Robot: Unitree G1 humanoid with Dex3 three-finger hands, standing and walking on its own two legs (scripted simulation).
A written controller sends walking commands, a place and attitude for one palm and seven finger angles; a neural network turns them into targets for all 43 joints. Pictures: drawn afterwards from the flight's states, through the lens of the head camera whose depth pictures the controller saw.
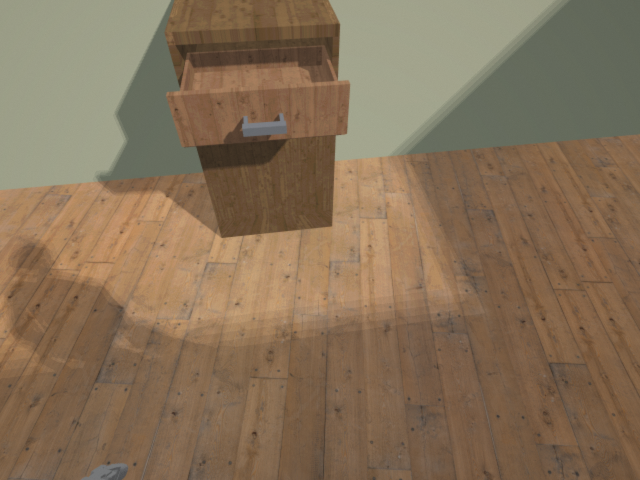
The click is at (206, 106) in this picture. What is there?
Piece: drawer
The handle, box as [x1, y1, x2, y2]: [242, 113, 286, 136]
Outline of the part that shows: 282,113 279,114 280,120 273,122 248,123 247,116 243,116 243,136 286,133 285,121 283,120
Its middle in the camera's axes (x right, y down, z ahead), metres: -0.14 -0.28 +0.95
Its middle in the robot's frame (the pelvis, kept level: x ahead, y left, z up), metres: +0.89 +0.18 -0.04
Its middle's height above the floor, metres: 0.73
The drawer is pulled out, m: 0.28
